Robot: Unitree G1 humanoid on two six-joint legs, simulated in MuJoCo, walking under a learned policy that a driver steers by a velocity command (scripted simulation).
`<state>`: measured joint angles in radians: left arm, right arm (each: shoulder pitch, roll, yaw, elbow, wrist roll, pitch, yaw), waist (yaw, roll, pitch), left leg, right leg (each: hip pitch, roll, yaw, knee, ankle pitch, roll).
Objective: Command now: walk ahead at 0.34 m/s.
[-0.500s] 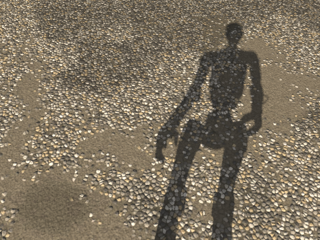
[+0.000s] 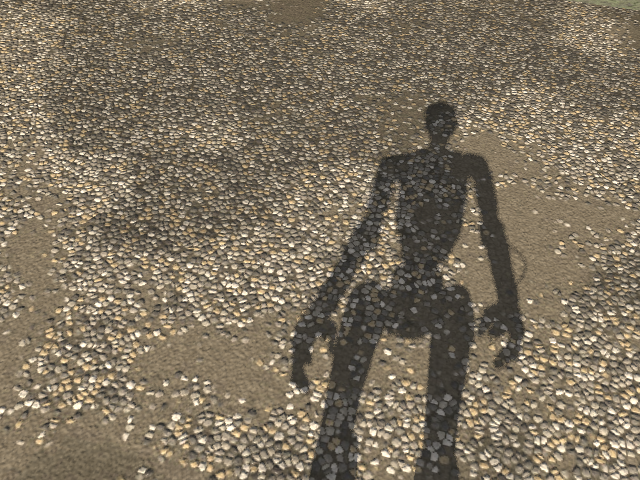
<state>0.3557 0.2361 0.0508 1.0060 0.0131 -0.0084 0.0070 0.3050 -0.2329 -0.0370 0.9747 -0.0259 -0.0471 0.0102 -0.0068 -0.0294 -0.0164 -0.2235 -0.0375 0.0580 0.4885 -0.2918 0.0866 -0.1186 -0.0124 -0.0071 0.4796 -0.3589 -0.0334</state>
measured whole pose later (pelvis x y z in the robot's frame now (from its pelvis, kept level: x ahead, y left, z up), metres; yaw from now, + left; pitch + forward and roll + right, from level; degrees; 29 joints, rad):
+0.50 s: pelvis +0.23 -0.04 -0.02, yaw +0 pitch +0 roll +1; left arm 0.05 0.22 0.05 0.86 0.04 -0.07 -0.01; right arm 0.43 -0.20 -0.03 1.08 -0.01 -0.08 -0.01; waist -0.04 0.01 0.06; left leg -0.06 -0.02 -0.01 0.84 -0.49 0.06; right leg -0.45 0.01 -0.11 0.60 -0.15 -0.10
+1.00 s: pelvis +0.49 -0.04 -0.01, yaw +0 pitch +0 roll -1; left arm 0.46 0.15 0.01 1.08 0.01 -0.08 0.02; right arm 0.02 -0.17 -0.01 0.94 -0.04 -0.09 0.00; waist 0.06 0.02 0.08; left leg -0.43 -0.02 0.10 0.49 -0.02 0.10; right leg 0.03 0.07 -0.08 0.48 -0.44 -0.07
